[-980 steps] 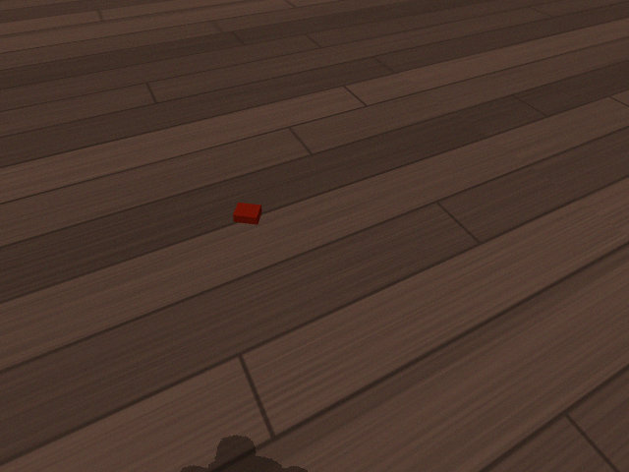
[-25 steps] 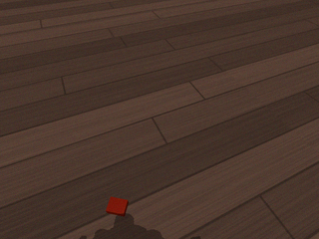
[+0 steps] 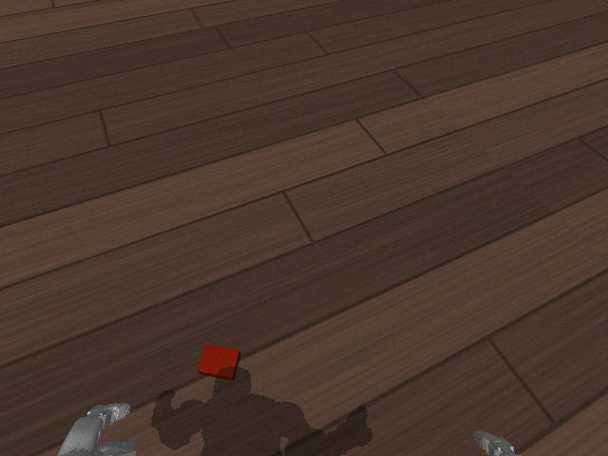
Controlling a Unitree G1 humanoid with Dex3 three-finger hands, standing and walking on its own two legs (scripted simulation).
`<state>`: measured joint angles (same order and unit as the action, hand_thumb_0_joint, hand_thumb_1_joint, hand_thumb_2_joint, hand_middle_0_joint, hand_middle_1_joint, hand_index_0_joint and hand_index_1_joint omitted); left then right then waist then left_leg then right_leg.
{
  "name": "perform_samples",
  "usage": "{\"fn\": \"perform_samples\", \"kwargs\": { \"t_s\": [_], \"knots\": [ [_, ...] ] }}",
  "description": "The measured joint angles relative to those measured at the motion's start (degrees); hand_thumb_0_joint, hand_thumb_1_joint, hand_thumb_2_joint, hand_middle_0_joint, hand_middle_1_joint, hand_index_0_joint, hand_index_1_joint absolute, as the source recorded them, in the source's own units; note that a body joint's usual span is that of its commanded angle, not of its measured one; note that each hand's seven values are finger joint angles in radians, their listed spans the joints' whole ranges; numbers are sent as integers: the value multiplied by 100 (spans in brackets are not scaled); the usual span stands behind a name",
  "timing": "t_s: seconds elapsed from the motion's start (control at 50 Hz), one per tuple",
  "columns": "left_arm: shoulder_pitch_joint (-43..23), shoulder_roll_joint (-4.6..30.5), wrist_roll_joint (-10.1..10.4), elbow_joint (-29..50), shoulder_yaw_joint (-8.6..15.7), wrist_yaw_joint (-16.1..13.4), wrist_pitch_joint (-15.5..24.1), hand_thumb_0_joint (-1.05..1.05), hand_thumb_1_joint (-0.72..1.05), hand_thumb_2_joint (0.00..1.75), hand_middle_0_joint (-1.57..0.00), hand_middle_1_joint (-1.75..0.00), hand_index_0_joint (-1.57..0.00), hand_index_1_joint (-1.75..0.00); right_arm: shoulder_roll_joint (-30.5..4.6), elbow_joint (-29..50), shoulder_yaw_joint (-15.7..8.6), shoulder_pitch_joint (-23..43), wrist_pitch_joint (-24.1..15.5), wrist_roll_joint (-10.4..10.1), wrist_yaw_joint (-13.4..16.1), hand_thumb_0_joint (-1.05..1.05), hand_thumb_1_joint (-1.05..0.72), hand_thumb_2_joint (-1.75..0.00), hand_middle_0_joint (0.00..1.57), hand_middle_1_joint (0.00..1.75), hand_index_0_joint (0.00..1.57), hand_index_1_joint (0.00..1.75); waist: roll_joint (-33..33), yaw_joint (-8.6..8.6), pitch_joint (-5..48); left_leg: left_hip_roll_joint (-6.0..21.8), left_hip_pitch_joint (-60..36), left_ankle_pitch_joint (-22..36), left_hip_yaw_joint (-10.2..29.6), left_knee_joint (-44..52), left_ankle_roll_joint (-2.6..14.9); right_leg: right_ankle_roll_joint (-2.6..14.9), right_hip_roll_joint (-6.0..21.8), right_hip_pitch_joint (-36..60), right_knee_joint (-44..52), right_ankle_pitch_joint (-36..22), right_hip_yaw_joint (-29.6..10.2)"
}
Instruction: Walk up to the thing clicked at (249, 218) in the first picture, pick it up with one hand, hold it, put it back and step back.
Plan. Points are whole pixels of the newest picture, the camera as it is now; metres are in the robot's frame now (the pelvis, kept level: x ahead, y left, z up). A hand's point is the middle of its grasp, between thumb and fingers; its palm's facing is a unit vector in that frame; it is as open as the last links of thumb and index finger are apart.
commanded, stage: rise first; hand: left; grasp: from above
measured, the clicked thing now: (220, 362) +0.44 +0.24 -0.74
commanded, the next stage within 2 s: none
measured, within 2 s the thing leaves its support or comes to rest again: neither
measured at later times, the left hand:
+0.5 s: hand out of the picture +0.15 +0.26 -0.21, palm faces -0.14 -0.89 -0.44, open 13.7 cm
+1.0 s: hand out of the picture +0.16 +0.29 -0.31, palm faces -0.35 -0.74 -0.58, open 13.8 cm
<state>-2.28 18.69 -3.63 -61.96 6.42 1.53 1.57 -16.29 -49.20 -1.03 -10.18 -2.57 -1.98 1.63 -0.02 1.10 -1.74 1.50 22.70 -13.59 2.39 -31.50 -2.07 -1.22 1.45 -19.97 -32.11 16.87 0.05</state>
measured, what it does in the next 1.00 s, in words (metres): lowers itself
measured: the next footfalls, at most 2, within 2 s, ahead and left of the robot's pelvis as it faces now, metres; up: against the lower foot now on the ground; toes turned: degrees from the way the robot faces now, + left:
none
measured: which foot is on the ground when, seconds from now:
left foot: down 0.00-1.00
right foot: down 0.00-1.00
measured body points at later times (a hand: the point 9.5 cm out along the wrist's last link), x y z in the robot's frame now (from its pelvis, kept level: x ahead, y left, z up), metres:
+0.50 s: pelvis +0.00 +0.01 -0.07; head +0.09 +0.02 +0.37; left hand +0.15 +0.31 -0.18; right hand +0.16 -0.25 -0.17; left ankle +0.03 +0.14 -0.73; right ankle -0.01 -0.13 -0.73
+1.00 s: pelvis -0.02 +0.01 -0.17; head +0.12 +0.03 +0.26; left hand +0.18 +0.32 -0.27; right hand +0.18 -0.24 -0.26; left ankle +0.02 +0.14 -0.73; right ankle -0.01 -0.13 -0.73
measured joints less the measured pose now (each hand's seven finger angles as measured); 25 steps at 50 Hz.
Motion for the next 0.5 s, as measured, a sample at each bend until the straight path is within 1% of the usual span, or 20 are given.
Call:
{"fn": "perform_samples", "kwargs": {
  "t_s": [0.02, 0.06, 0.12, 0.16, 0.2, 0.26, 0.38, 0.44, 0.5],
  "knots": [
    [-69, 23, -121, 23, 85, 44, -15, 1, 60, 87, -23, -57, -23, -57, 67, 105, -29, -32, -4, 26, -21, 1, -88, -90, 20, 30, 20, 30, 22, 11, 65, 5, 190, -75, -17, -181, -3, 1, -7, -200, -185, 71, -23],
    [-69, 33, -293, 233, 216, 59, -88, 0, 48, 86, -23, -65, -23, -65, 172, 310, -78, -134, 10, 58, -61, 1, -88, -90, 21, 30, 20, 30, 49, 16, 177, 14, 474, -227, -56, -496, -1, -5, -18, -500, -497, 205, -73],
    [68, -24, -459, 591, 212, -34, -297, 0, 27, 85, -23, -75, -24, -75, 234, 577, -99, -301, 54, 47, -109, 1, -89, -90, 21, 30, 20, 30, 14, 23, 323, 11, 763, -415, -77, -855, 16, -23, -19, -777, -816, 365, -105],
    [190, -77, -535, 813, 195, -86, -515, 0, 13, 85, -23, -80, -24, -80, 242, 744, -102, -366, 80, 27, -136, 1, -89, -90, 21, 30, 20, 30, -28, 35, 397, 7, 945, -526, -81, -1072, 31, -39, -17, -945, -1002, 459, -115],
    [344, -120, -564, 1039, 183, -132, -710, 0, -1, 85, -23, -84, -24, -84, 244, 900, -104, -396, 71, 22, -156, 1, -90, -90, 21, 30, 20, 30, -57, 44, 467, 4, 1148, -637, -87, -1299, 44, -56, -17, -1140, -1207, 558, -128],
    [563, -160, -630, 1359, 170, -152, -911, 0, -18, 87, -22, -88, -23, -88, 240, 1101, -116, -395, -19, 30, -160, 1, -91, -90, 21, 30, 20, 30, -66, 35, 544, -1, 1505, -819, -88, -1690, 57, -75, -18, -1488, -1584, 734, -141],
    [1037, -164, -799, 2250, 220, -158, -963, 0, -38, 90, -21, -93, -21, -94, 230, 1370, -146, -266, -236, 86, -99, 1, -92, -91, 21, 30, 20, 30, -16, -3, 636, 1, 2235, -1183, -47, -2503, 56, -86, -34, -2191, -2373, 1100, -129],
    [1234, -138, -890, 2646, 206, -154, -1009, 0, -44, 92, -20, -94, -19, -95, 232, 1470, -152, -174, -299, 106, -70, 1, -92, -91, 21, 30, 20, 29, -11, -3, 677, 7, 2528, -1330, -16, -2833, 50, -84, -47, -2465, -2684, 1247, -109],
    [1408, -129, -937, 2998, 194, -151, -1108, 0, -47, 94, -19, -94, -18, -96, 239, 1568, -141, -101, -346, 125, -56, 1, -92, -91, 21, 30, 20, 29, -30, 9, 724, 17, 2773, -1442, 22, -3088, 45, -83, -63, -2685, -2911, 1353, -81]
  ]
}}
